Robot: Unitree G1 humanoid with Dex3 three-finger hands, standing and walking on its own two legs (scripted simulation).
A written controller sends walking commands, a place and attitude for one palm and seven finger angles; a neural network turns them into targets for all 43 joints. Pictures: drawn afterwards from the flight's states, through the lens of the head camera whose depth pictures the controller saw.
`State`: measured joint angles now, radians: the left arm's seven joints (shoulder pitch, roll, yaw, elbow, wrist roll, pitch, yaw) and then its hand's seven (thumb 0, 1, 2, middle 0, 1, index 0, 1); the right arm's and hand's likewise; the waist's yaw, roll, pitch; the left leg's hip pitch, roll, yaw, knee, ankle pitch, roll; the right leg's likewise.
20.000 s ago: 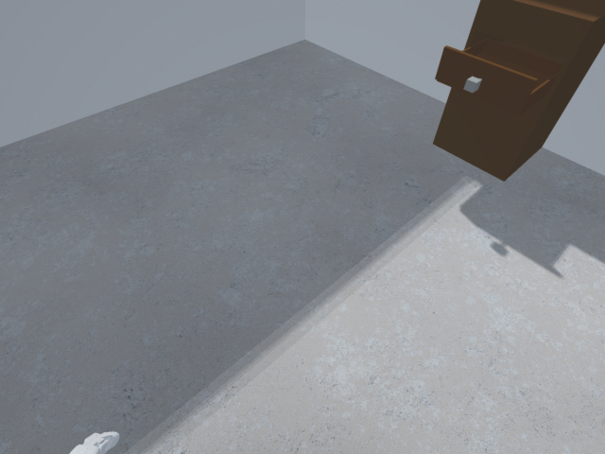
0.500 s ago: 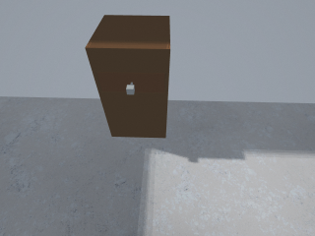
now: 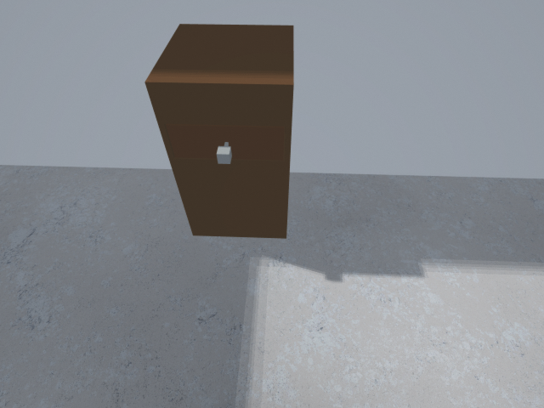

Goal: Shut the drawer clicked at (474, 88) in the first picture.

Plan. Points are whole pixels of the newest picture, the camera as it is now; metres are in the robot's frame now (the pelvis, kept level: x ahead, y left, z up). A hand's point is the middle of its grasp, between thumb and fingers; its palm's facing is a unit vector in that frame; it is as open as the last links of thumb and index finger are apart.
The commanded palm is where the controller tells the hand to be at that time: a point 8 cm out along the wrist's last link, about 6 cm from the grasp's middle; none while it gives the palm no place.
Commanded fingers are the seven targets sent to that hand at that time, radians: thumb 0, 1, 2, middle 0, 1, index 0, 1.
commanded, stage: look to check the result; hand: left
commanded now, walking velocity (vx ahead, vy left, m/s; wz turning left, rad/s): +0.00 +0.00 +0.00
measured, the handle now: (225, 151) +0.91 +0.21 -0.23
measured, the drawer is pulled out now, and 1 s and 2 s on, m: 0.00 0.00 0.00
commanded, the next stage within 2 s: stand and wait in 0.12 s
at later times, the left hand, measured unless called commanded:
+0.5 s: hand out of the picture +0.01 +0.17 -0.17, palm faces +0.03 -0.98 -0.21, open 7.4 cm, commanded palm none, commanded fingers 0.00 0.90 0.90 -0.20 -0.30 -0.20 -0.30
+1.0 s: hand out of the picture +0.02 +0.17 -0.17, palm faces +0.03 -0.98 -0.21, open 7.4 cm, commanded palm none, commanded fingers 0.00 0.90 0.90 -0.20 -0.30 -0.20 -0.30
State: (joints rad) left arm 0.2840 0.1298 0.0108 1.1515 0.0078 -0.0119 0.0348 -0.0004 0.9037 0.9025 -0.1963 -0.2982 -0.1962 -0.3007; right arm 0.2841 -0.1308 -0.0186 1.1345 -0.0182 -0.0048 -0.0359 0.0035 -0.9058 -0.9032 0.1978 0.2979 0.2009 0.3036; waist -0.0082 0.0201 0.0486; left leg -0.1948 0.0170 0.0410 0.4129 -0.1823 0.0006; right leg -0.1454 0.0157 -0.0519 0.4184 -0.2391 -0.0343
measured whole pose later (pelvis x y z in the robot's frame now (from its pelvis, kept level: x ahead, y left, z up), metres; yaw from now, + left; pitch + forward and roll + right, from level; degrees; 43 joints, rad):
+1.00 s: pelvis +0.02 -0.01 +0.00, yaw +0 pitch -2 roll +0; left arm 0.26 0.15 0.01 1.15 0.01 -0.02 0.03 0.00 0.90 0.90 -0.20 -0.30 -0.20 -0.30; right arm 0.26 -0.15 -0.02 1.15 -0.02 -0.01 -0.04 0.00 -0.91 -0.90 0.20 0.30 0.20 0.30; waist -0.01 0.02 0.05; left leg -0.16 0.03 0.04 0.39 -0.20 -0.02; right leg -0.11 0.03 -0.05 0.38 -0.25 -0.05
